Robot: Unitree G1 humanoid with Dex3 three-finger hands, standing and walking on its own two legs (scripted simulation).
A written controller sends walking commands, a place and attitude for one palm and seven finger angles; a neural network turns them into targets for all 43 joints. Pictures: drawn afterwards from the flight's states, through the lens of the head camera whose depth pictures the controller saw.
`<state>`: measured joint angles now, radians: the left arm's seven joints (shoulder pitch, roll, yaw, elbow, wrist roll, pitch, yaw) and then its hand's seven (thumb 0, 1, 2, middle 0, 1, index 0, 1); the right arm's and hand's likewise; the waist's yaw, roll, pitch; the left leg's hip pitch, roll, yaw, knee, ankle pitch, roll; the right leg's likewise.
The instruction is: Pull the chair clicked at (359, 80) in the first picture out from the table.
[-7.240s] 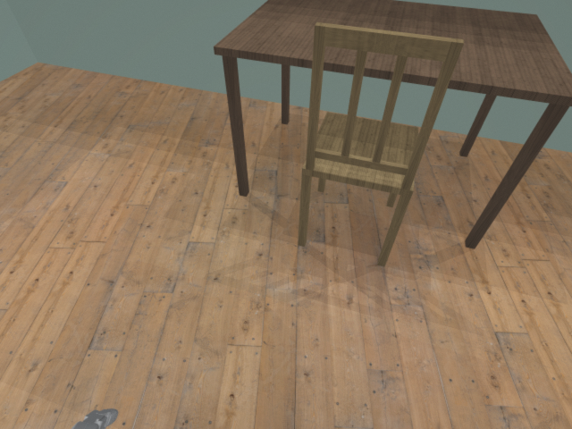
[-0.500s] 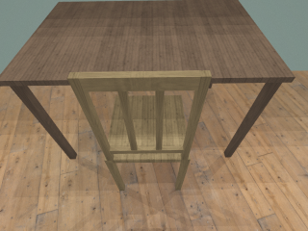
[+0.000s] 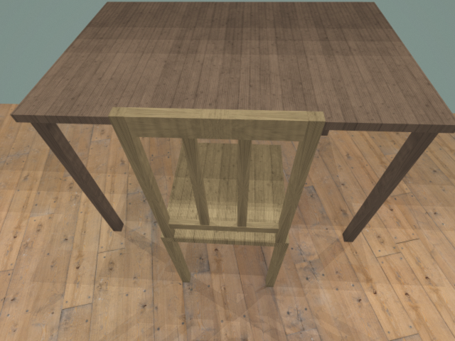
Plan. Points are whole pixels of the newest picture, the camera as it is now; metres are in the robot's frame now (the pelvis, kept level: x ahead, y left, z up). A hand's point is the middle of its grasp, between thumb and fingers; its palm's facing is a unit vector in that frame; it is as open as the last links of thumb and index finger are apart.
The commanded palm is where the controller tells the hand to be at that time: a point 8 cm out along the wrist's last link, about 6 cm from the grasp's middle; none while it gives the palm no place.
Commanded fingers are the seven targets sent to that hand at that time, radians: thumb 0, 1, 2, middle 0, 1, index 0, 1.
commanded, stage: come to a stop and stand still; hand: left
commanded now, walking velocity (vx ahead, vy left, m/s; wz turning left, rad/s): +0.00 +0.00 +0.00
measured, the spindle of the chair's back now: (198, 187) +0.44 +0.11 -0.06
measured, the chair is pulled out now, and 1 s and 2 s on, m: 0.00 0.00 0.00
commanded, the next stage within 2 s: look again from close up in 1.20 s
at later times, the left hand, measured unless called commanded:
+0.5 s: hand out of the picture -0.03 +0.18 -0.17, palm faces +0.03 -0.98 -0.18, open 7.4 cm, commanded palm none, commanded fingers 0.00 0.90 0.90 -0.20 -0.30 -0.20 -0.30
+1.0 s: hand out of the picture -0.03 +0.20 -0.17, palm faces +0.02 -0.99 -0.16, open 7.4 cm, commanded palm none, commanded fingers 0.00 0.90 0.90 -0.20 -0.30 -0.20 -0.30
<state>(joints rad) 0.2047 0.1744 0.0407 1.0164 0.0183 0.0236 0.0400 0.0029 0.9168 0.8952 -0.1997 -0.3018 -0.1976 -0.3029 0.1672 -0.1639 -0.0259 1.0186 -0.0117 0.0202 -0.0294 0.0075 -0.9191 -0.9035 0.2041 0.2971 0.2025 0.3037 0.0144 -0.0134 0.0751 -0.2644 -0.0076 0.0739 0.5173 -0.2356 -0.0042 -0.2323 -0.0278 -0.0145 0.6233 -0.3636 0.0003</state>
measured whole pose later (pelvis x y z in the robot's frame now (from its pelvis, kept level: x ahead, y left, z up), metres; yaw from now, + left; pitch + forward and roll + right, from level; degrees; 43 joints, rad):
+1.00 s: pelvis -0.02 +0.05 +0.01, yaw +0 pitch -1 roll +0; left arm 0.34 0.13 -0.02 1.09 0.01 -0.01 0.04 0.00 0.91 0.90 -0.20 -0.30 -0.20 -0.30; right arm 0.30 -0.15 0.01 1.12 0.00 -0.02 -0.02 0.02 -0.92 -0.90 0.21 0.30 0.20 0.30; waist 0.00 -0.01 -0.01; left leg -0.20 -0.06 0.07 0.42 -0.21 0.08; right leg -0.18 -0.03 0.00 0.44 -0.25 0.03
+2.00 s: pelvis -0.01 +0.04 +0.01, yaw -1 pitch -2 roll +0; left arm 0.35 0.13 -0.02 1.12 0.01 -0.01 0.04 0.00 0.91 0.90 -0.20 -0.30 -0.20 -0.30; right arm 0.31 -0.13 0.01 1.14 0.01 -0.03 -0.02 0.01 -0.91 -0.90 0.20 0.30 0.20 0.30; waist 0.00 -0.01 0.00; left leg -0.16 -0.06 0.07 0.39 -0.21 0.08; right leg -0.14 -0.03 0.00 0.42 -0.25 0.02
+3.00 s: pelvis -0.01 +0.02 +0.01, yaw -1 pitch -1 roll +0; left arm 0.37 0.11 -0.02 1.12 0.01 -0.02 0.04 0.00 0.91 0.90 -0.20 -0.30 -0.20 -0.30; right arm 0.32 -0.12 0.01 1.15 0.01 -0.03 -0.03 0.01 -0.91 -0.90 0.20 0.30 0.20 0.30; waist 0.00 0.00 0.00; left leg -0.17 -0.03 0.07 0.40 -0.22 0.04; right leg -0.15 0.00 0.00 0.43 -0.26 -0.01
